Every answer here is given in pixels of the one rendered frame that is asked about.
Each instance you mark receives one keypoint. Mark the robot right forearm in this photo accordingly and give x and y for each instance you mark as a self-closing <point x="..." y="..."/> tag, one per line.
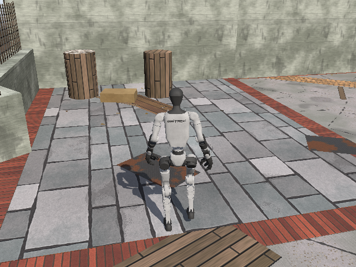
<point x="205" y="148"/>

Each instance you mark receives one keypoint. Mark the robot right upper arm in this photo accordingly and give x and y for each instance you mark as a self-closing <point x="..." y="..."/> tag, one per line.
<point x="197" y="126"/>

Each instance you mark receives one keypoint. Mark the right robot foot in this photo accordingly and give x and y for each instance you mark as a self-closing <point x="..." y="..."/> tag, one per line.
<point x="190" y="214"/>

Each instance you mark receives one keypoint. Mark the left robot hand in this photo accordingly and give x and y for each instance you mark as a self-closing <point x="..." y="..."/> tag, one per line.
<point x="152" y="156"/>

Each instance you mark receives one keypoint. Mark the robot left upper arm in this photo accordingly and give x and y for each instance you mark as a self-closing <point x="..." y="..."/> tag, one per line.
<point x="156" y="126"/>

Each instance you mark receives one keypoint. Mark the robot left forearm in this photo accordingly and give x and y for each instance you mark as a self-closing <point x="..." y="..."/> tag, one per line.
<point x="150" y="147"/>

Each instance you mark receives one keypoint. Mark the right robot hand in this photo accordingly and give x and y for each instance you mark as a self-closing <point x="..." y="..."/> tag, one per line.
<point x="208" y="162"/>

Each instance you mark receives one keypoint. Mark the humanoid robot head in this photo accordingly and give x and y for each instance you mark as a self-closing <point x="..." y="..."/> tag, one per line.
<point x="176" y="95"/>

